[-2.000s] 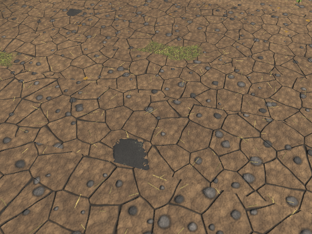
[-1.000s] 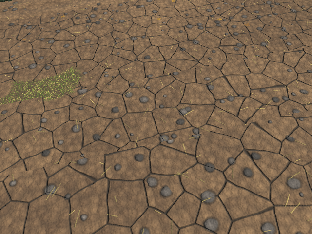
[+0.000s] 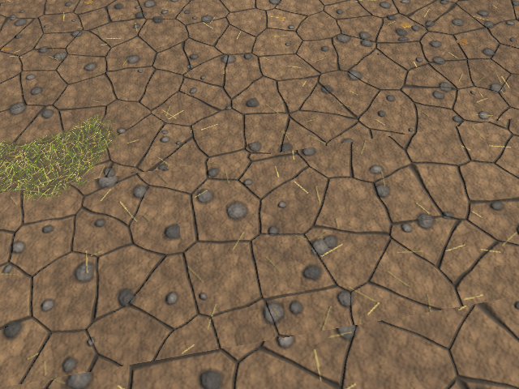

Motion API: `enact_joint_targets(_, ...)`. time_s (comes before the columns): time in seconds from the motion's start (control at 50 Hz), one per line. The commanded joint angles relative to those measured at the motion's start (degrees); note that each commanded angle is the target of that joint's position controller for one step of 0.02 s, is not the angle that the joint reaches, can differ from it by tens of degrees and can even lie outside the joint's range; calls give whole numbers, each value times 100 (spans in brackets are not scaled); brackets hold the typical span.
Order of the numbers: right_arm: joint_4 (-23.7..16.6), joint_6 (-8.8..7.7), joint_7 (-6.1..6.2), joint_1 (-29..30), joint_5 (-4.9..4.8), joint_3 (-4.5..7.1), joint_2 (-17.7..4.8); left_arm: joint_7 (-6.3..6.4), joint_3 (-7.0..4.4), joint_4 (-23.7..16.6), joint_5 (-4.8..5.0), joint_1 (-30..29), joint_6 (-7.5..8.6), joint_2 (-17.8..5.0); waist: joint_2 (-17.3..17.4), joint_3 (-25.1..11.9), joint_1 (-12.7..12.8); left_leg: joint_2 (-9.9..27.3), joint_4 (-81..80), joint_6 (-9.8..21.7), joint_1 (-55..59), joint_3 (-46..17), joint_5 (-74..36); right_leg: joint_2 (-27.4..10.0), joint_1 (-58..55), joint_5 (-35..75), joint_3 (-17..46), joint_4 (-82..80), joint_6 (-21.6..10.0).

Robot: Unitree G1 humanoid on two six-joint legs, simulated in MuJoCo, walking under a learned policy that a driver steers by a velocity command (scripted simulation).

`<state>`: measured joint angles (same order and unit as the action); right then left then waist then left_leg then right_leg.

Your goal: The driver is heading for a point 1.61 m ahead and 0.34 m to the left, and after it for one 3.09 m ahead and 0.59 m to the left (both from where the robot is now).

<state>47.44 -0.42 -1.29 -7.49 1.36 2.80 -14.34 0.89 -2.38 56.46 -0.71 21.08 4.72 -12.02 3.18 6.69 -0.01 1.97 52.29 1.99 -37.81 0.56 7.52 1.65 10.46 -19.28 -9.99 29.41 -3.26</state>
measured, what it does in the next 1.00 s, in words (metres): steps on the spot, turning left: left foot, then right foot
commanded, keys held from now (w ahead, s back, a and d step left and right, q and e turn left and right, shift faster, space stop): q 0.56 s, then no key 0.44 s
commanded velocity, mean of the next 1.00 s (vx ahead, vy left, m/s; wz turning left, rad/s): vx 0.05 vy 0.00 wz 0.43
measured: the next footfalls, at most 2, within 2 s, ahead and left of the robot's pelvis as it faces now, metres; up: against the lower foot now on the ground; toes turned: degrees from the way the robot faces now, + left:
left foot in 0.10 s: +0.21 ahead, +0.08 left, +0.00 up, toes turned +6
right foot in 0.64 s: +0.16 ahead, -0.11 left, +0.00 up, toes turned +26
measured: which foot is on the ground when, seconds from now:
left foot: up 0.00-0.08, down 0.10-0.64, up 0.66-0.96, down 0.98-1.00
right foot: down 0.00-0.10, up 0.12-0.62, down 0.64-1.00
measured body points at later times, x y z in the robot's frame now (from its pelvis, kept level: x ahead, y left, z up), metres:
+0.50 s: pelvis +0.08 +0.00 +0.00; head +0.10 +0.02 +0.45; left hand +0.15 +0.29 -0.12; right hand +0.25 -0.24 -0.11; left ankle +0.17 +0.08 -0.73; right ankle +0.15 -0.15 -0.68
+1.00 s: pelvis +0.09 -0.04 +0.01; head +0.11 -0.05 +0.46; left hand +0.05 +0.22 -0.11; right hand +0.31 -0.22 -0.12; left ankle +0.02 +0.05 -0.73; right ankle +0.13 -0.13 -0.73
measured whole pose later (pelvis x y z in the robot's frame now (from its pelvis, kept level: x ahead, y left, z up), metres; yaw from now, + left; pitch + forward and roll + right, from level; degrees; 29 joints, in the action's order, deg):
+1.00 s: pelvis +0.09 -0.04 +0.01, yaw +26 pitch +0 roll +1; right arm 46.4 3.1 -0.4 -10.8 0.4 1.5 -14.1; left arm -0.1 -1.5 45.7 -0.9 15.0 -0.7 -13.1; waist 0.9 1.0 1.4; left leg -2.7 24.2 0.5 -9.3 -4.0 15.3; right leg 1.9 13.5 -15.4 -0.5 28.7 -2.7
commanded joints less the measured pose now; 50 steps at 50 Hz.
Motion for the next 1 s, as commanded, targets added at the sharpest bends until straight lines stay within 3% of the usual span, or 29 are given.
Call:
enact_joint_targets(0.02,-40,12,-107,-1067,24,-8,-73,-12,-120,-720,137,-908,151,-613,-1090,-879,-569,-153,-723,182,2136,267,-765,-1547,1010,4663,379,-501,-416)
enact_joint_targets(0.06,-184,20,-98,-818,101,26,-187,17,-172,-705,146,-650,2,-756,-816,-830,-427,-309,-1085,425,2189,431,-315,-1608,611,4795,318,176,-357)
enact_joint_targets(0.08,-181,-15,-91,-990,120,58,-222,20,-194,-704,119,-503,-100,-841,-675,-950,-484,-436,-1441,568,2467,456,-227,-1551,472,4741,177,945,-276)
enact_joint_targets(0.1,-137,-81,-65,-1285,144,143,-431,11,-235,-730,59,-307,-195,-977,-338,-1208,-607,-396,-1993,775,2942,166,-879,-1300,524,3818,21,2124,-92)
enact_joint_targets(0.12,-330,-103,-15,-1169,108,323,-1218,-18,-196,-912,-1,329,-275,-672,1271,-1688,-256,1272,-1989,1492,3814,-1869,-4683,-457,1479,-625,-275,4354,260)
enact_joint_targets(0.14,-400,28,-23,-1401,-187,388,-1388,3,-195,-1139,-51,304,-433,-828,946,-2480,-397,2045,-2493,2320,4503,-3606,-4413,175,2475,-2110,736,5363,359)
enact_joint_targets(0.16,-534,123,59,-1223,-190,381,-1326,45,-161,-1217,-79,-69,-526,-817,215,-2176,-468,1975,-2902,2299,4160,-3541,-2898,-55,2861,-1785,1146,5482,383)
enact_joint_targets(0.18,-546,185,139,-853,-124,300,-1041,84,-147,-1312,-52,-388,-564,-774,-30,-1519,-360,1727,-3043,2087,3545,-3161,-1879,-207,3028,-1348,1172,5306,380)
enact_joint_targets(0.2,-514,226,186,-609,-75,231,-845,127,-142,-1351,-68,-526,-590,-742,-131,-995,-139,1347,-3196,1776,2887,-2740,-1447,-329,2953,-1005,1197,4866,393)
enact_joint_targets(0.22,-548,241,212,-433,-75,218,-749,139,-135,-1368,-110,-468,-654,-760,57,-872,5,1028,-3313,1538,2403,-2367,-1210,-422,2608,-717,1207,4402,411)
enact_joint_targets(0.28,-626,196,104,-336,-42,266,-777,51,-113,-1342,-125,-284,-777,-684,23,-1122,153,550,-3382,1249,2025,-1947,-1259,-291,1966,-362,1099,3858,418)
enact_joint_targets(0.32,-650,190,69,-450,-48,292,-854,24,-122,-1462,-96,-484,-808,-663,1,-1237,88,553,-3491,1204,2127,-2124,-828,-242,1966,-346,1198,3517,472)
enact_joint_targets(0.4,-768,309,69,-492,-39,358,-946,11,-133,-1695,-72,-1006,-862,-696,252,-1115,-109,443,-3854,1035,2196,-2595,1537,-181,2120,-196,1315,2730,550)
enact_joint_targets(0.5,-846,356,49,-642,-1,411,-997,21,-130,-1804,-32,-1189,-775,-714,394,-1086,-225,432,-3937,947,2228,-3037,1975,38,1781,-382,1359,1964,421)
enact_joint_targets(0.56,-899,372,6,-587,17,424,-988,31,-114,-1790,52,-971,-696,-718,533,-1113,-159,327,-4007,839,2016,-3194,1927,276,1090,-576,1292,1189,210)
enact_joint_targets(0.6,-916,379,-10,-476,-18,401,-905,75,-124,-1630,77,-404,-665,-731,641,-1124,66,196,-4032,633,1715,-3125,2002,370,271,-437,1146,137,-17)
enact_joint_targets(0.62,-921,369,21,-415,-79,382,-847,134,-140,-1540,37,-75,-634,-761,608,-1060,241,-44,-3944,374,1329,-2924,2147,303,-360,-42,1090,-732,-117)
enact_joint_targets(0.64,-910,345,74,-562,-140,352,-683,203,-223,-1563,-38,-59,-598,-1114,-61,-963,182,-485,-3157,26,794,-2428,2380,-394,-748,-469,1827,-1396,-213)
enact_joint_targets(0.66,-1022,311,96,-636,-227,323,-446,193,-335,-1793,-109,-299,-573,-1737,-1528,-1009,132,-1433,-1364,-199,50,-1133,2297,-2150,-695,-1565,4041,-2080,-704)
enact_joint_targets(0.68,-957,241,123,-417,49,427,-898,141,-302,-1832,-178,-813,-568,-1602,-900,-431,33,-1202,-482,-219,-44,-1071,1990,-2358,345,-985,4115,-2037,-950)
enact_joint_targets(0.7,-870,213,71,-500,68,438,-892,108,-185,-1843,-159,-1028,-525,-1206,-666,-394,-186,-1099,2,-188,436,-1205,1604,-1960,707,-219,3540,-1817,-910)
enact_joint_targets(0.72,-743,226,11,-733,55,406,-801,67,-130,-1832,-134,-1254,-481,-990,-730,-453,-375,-1109,419,-184,711,-1151,1297,-1562,811,431,2914,-1653,-721)
enact_joint_targets(0.76,-558,292,-60,-1018,40,358,-744,30,-114,-1885,-89,-1373,-450,-891,-1150,-638,-366,-1134,1054,-235,819,-963,1199,-1178,592,1390,2276,-1459,-647)
enact_joint_targets(0.82,-620,350,-58,-627,-40,212,-530,-12,-95,-1671,-52,-867,-446,-833,-1113,-641,-61,-937,186,-386,766,-809,1316,-1107,-82,2392,2024,-1169,-683)
enact_joint_targets(0.86,-614,381,-32,-403,-61,104,-394,-15,-107,-1519,-41,-610,-447,-917,-1257,-738,108,-819,-742,-438,1214,-569,1452,-1069,-345,2816,1922,-939,-646)
enact_joint_targets(0.92,-571,387,48,-252,-162,24,-423,-50,-154,-1351,-42,-361,-509,-1091,-1512,-868,253,-742,-1851,-328,1982,-100,1665,-1159,-472,3495,2060,-714,-692)
enact_joint_targets(0.96,-385,322,117,-502,-142,-27,-392,-67,-148,-1285,6,-435,-532,-1064,-1307,-873,24,-573,-3296,-180,2791,-154,359,-1135,-312,3701,2056,-500,-473)
enact_joint_targets(0.98,-307,262,153,-558,-92,-34,-494,-84,-125,-1263,-11,-367,-501,-963,-1153,-976,46,-299,-3652,-96,3406,-532,-129,-1124,-43,3293,2102,-519,-261)
enact_joint_targets(1.0,-271,184,180,-627,-22,-33,-721,-135,-85,-1305,-29,-285,-452,-806,-725,-1193,143,310,-3554,-3,4060,-1111,-691,-984,331,2551,1981,-476,-52)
